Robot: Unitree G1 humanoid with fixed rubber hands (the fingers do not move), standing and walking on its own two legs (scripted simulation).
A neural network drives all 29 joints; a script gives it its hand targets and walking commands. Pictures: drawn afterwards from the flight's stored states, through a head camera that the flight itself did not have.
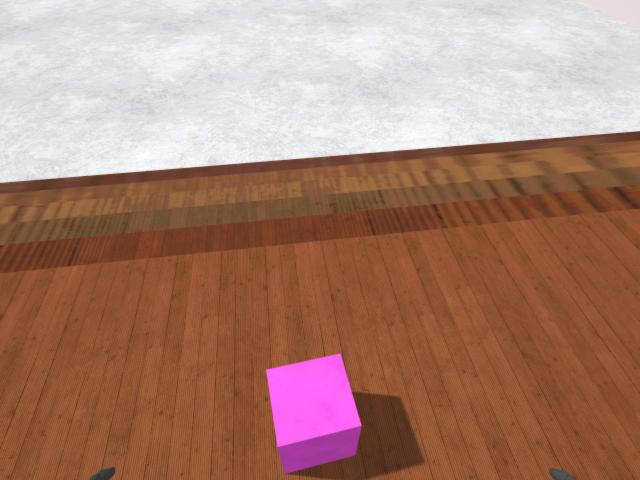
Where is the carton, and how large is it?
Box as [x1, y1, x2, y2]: [266, 354, 361, 473]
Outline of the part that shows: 340,354 335,354 266,370 277,446 285,473 355,454 361,425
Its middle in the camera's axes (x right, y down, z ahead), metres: -0.02 +0.48 +1.10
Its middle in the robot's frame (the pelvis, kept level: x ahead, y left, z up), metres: +0.45 +0.04 -0.66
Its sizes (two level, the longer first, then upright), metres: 0.210 0.200 0.250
